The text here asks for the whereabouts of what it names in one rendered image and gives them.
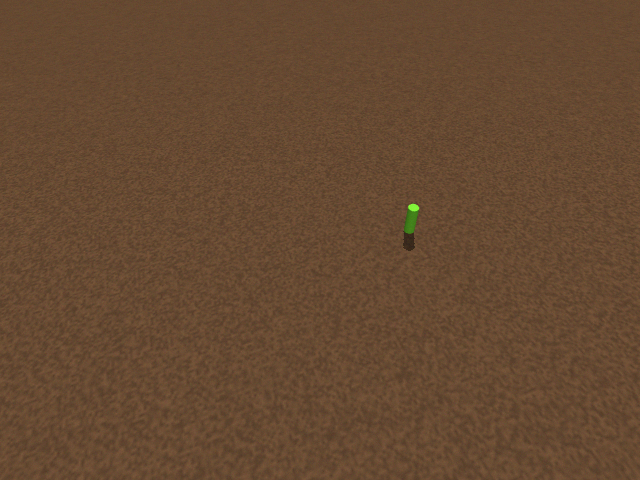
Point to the can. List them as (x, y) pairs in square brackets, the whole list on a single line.
[(411, 218)]

